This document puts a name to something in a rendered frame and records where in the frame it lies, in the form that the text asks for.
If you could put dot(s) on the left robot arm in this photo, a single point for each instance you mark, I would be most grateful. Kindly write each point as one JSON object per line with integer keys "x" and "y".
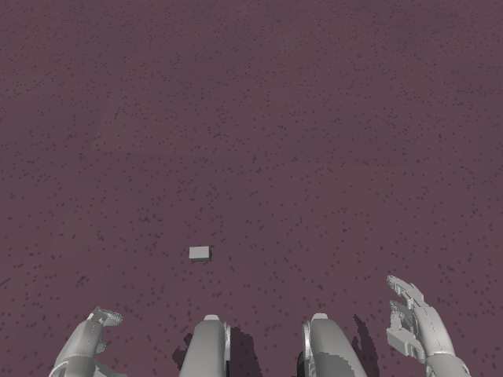
{"x": 75, "y": 366}

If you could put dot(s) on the right robot hand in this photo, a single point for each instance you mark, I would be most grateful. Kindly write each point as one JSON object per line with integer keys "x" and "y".
{"x": 424, "y": 334}

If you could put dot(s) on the left robot hand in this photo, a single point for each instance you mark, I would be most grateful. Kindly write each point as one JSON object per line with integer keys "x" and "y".
{"x": 85, "y": 340}

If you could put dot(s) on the small box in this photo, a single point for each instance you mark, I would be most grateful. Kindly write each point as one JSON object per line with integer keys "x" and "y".
{"x": 199, "y": 253}

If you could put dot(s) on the right robot arm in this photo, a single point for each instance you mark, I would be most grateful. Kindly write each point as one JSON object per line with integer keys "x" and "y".
{"x": 445, "y": 365}

